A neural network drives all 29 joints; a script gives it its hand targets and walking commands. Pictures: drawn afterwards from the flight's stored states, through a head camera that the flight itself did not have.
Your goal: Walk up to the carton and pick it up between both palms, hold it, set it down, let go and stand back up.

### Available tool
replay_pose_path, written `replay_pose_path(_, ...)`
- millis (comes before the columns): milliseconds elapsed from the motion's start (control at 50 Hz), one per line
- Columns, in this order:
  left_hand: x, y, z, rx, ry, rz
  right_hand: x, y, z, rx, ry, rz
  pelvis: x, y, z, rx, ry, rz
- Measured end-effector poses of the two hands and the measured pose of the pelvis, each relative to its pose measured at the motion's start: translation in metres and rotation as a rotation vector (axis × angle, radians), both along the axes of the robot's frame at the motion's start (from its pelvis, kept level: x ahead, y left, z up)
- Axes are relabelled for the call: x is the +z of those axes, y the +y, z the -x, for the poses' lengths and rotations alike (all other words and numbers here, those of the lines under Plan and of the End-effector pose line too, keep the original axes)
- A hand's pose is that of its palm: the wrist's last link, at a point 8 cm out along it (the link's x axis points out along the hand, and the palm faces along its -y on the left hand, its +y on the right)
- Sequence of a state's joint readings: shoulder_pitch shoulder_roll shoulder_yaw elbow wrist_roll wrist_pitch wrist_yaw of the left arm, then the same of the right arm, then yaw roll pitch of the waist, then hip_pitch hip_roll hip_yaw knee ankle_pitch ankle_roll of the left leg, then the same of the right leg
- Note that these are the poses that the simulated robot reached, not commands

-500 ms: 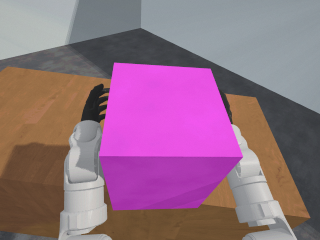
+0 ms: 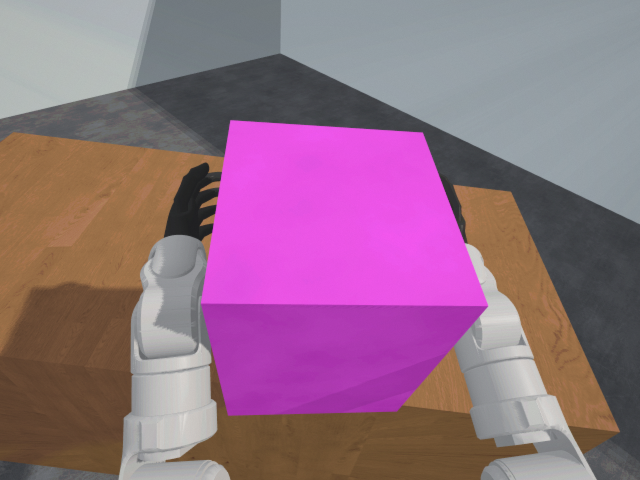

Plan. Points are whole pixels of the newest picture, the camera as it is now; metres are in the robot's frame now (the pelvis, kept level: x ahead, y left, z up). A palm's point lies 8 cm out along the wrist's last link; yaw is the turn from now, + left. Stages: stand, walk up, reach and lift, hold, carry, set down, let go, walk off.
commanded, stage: hold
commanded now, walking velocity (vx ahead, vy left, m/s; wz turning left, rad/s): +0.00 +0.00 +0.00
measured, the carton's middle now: (321, 279) +0.31 +0.01 +0.14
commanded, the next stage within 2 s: none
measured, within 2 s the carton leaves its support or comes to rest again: neither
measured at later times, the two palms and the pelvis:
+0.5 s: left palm (186, 236) +0.35 +0.15 +0.17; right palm (444, 240) +0.35 -0.14 +0.17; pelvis +0.00 +0.00 +0.00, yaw +0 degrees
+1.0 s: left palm (185, 236) +0.35 +0.15 +0.17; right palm (441, 238) +0.36 -0.14 +0.17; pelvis +0.00 +0.00 +0.00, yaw +0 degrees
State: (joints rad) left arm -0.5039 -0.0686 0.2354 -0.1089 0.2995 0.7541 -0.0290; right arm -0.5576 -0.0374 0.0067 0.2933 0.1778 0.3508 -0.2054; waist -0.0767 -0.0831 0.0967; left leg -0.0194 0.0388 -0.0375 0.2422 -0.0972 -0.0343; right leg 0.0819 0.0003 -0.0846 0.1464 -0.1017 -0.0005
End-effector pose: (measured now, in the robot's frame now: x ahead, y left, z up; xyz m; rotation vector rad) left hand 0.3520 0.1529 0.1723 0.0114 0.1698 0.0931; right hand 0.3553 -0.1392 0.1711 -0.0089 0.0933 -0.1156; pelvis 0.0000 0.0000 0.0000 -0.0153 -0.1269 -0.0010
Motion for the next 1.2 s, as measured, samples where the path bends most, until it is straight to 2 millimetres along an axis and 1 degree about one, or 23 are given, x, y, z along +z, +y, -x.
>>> replay_pose_path(200, 0.0024, 0.0001, 0.0028, -0.002, -0.013, -0.01, 0.0016, 0.0001, 0.0022, 0.002, -0.014, -0.002, 0.0, 0.0004, -0.0017, 0.003, -0.008, 0.0)
replay_pose_path(300, -0.0008, 0.001, 0.0006, 0.001, 0.005, -0.007, -0.002, 0.0009, -0.0006, 0.003, 0.004, -0.006, -0.0002, 0.0002, -0.0013, 0.001, -0.011, -0.001)
replay_pose_path(420, 0.0027, 0.0015, 0.0024, 0.004, -0.018, -0.012, 0.0018, 0.0016, 0.0001, 0.007, -0.02, -0.007, -0.0001, -0.0002, -0.0035, 0.002, -0.009, 0.0)
replay_pose_path(760, -0.0052, -0.0024, -0.0012, -0.01, 0.009, 0.0, -0.0054, -0.0025, 0.0004, -0.006, 0.005, 0.0, 0.0003, 0.0, -0.0033, -0.004, -0.004, -0.001)
replay_pose_path(860, -0.0024, -0.0004, 0.0007, -0.003, -0.007, -0.002, -0.0011, -0.0004, 0.0002, 0.001, -0.01, 0.001, 0.0003, -0.0003, -0.0045, -0.007, 0.0, -0.001)
replay_pose_path(1020, -0.0021, 0.0021, -0.0014, 0.004, 0.002, -0.004, -0.0016, 0.0022, -0.004, 0.006, -0.002, -0.009, 0.0003, -0.0002, -0.0054, 0.001, 0.004, -0.001)
replay_pose_path(1080, 0.0024, 0.0017, -0.0003, 0.003, -0.017, -0.01, 0.0027, 0.0018, -0.0031, 0.006, -0.021, -0.013, 0.0004, 0.0, -0.0066, 0.003, 0.0, -0.001)
replay_pose_path(1200, -0.0009, -0.0007, 0.001, -0.009, -0.003, -0.009, -0.001, -0.0009, 0.0011, -0.002, -0.008, -0.011, 0.0005, 0.0011, -0.0069, 0.002, -0.005, -0.001)
